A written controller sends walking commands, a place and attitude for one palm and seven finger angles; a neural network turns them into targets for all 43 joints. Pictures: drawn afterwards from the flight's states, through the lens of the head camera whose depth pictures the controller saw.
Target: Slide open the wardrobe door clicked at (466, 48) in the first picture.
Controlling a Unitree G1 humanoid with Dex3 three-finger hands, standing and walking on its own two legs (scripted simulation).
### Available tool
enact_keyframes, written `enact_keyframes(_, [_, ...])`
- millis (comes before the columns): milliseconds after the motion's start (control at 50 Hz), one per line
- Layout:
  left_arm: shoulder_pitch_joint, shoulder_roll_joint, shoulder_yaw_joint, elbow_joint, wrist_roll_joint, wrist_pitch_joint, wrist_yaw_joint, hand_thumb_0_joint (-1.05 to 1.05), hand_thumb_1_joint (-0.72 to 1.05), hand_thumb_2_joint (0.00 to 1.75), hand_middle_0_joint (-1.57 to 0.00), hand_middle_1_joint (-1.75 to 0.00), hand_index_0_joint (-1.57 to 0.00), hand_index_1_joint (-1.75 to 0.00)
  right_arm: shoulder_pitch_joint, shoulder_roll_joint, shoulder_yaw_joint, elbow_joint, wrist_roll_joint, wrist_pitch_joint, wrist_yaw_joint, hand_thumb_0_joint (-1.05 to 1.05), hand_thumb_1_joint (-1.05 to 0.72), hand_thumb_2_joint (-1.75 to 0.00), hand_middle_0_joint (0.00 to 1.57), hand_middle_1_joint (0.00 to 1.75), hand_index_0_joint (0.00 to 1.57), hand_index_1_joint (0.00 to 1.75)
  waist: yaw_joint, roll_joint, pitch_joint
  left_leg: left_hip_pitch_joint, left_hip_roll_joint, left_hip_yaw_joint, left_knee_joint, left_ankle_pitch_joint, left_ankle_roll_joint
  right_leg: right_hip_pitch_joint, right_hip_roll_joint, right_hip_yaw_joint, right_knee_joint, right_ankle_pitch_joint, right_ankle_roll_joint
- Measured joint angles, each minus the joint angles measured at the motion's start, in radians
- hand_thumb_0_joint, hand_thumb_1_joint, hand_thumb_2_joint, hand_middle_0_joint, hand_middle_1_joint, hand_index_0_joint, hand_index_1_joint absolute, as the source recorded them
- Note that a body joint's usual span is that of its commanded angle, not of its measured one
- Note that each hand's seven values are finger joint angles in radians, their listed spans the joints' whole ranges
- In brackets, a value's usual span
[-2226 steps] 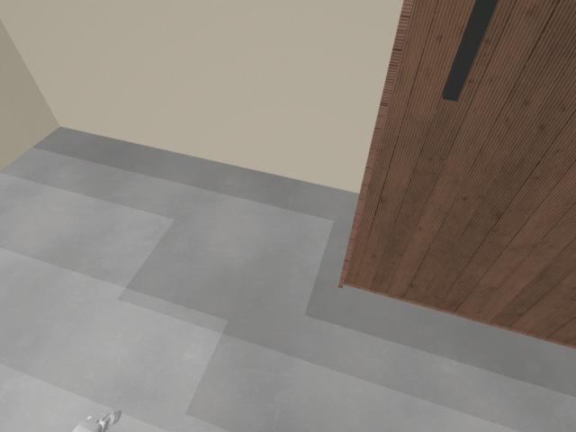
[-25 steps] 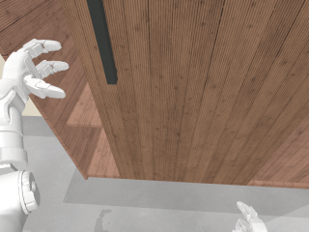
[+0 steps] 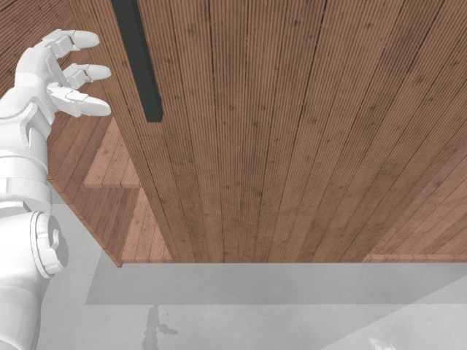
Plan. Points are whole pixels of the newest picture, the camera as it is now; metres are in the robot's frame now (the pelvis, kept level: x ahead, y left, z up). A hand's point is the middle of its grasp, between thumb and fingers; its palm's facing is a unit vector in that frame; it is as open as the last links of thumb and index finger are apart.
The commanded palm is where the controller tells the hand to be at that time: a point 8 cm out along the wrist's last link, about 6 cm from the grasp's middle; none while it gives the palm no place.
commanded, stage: move the hooked fingers beside the handle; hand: left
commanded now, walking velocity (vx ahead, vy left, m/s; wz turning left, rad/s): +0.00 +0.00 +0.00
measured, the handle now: (139, 39) +0.54 +0.16 +0.26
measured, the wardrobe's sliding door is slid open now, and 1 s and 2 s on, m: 0.24 0.24 0.24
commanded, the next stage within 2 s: feel for the door with the fingertips in 1.18 s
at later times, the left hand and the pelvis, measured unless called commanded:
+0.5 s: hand (79, 86) +0.46 +0.24 +0.23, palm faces +0.03 -1.00 -0.03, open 14.0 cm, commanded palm +0.44 +0.29 +0.23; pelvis +0.00 +0.00 +0.00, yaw -1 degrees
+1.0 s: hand (84, 73) +0.47 +0.23 +0.24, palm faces +0.00 -1.00 +0.01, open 14.0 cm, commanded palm +0.45 +0.29 +0.23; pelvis +0.00 +0.00 +0.00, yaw -1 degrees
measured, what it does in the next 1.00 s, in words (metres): stands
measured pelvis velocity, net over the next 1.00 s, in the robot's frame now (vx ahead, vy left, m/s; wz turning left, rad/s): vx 0.00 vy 0.00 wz -0.01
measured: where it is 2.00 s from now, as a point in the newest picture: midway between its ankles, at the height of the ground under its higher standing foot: outside the picture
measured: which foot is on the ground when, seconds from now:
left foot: down 0.00-1.00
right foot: down 0.00-1.00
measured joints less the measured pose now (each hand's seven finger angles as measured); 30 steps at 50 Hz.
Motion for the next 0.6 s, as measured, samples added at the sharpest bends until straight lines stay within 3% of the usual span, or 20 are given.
enact_keyframes(100, [-0.058, 0.033, 0.032, 0.112, 0.031, -0.035, 0.019, -0.02, -0.50, 0.30, -0.30, -1.20, -0.30, -1.20, 0.019, 0.003, 0.002, 0.001, -0.007, 0.009, 0.004, 0.01, -0.90, -0.90, 0.20, 0.30, 0.20, 0.30, -0.027, -0.004, -0.003, -0.018, 0.002, 0.012, 0.001, -0.001, 0.002, -0.024, 0.003, 0.012, 0.004, 0.002, 0.002])
enact_keyframes(180, [-0.031, 0.053, 0.057, 0.098, 0.049, -0.069, 0.018, -0.02, -0.50, 0.30, -0.30, -1.20, -0.30, -1.20, 0.053, -0.001, -0.006, -0.004, -0.011, 0.017, 0.007, 0.01, -0.90, -0.90, 0.21, 0.30, 0.20, 0.30, -0.033, -0.001, -0.005, -0.021, 0.007, 0.025, -0.005, -0.002, 0.001, -0.033, 0.008, 0.025, -0.001, 0.006, 0.002])
enact_keyframes(260, [0.023, 0.062, 0.083, 0.054, 0.026, -0.082, -0.011, -0.02, -0.50, 0.30, -0.30, -1.20, -0.30, -1.20, 0.083, -0.006, -0.013, -0.001, -0.007, 0.034, 0.012, 0.01, -0.90, -0.90, 0.20, 0.30, 0.20, 0.30, -0.029, 0.000, -0.013, -0.009, 0.012, 0.035, -0.010, -0.007, 0.001, -0.025, 0.014, 0.035, -0.007, 0.005, 0.002])
enact_keyframes(360, [0.066, 0.059, 0.073, 0.007, 0.010, -0.045, -0.032, -0.02, -0.50, 0.30, -0.30, -1.20, -0.30, -1.20, 0.093, -0.009, -0.021, 0.000, -0.002, 0.044, 0.016, 0.01, -0.90, -0.90, 0.20, 0.30, 0.20, 0.30, -0.016, 0.000, -0.018, -0.004, 0.013, 0.030, -0.006, -0.012, 0.001, -0.014, 0.015, 0.030, -0.010, 0.002, 0.001])
enact_keyframes(600, [0.020, 0.000, 0.009, -0.025, -0.009, -0.041, -0.007, -0.02, -0.51, 0.30, -0.30, -1.20, -0.30, -1.20, 0.012, -0.006, -0.015, -0.009, -0.007, 0.014, 0.010, 0.01, -0.90, -0.90, 0.20, 0.30, 0.20, 0.30, 0.001, -0.004, -0.017, -0.017, 0.005, 0.002, 0.011, -0.010, 0.001, -0.011, 0.006, 0.003, -0.006, 0.001, 0.002])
